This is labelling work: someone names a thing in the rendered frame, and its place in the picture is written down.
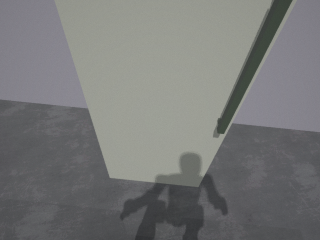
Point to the fridge door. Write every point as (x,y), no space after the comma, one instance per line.
(156,76)

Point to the handle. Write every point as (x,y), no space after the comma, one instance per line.
(264,39)

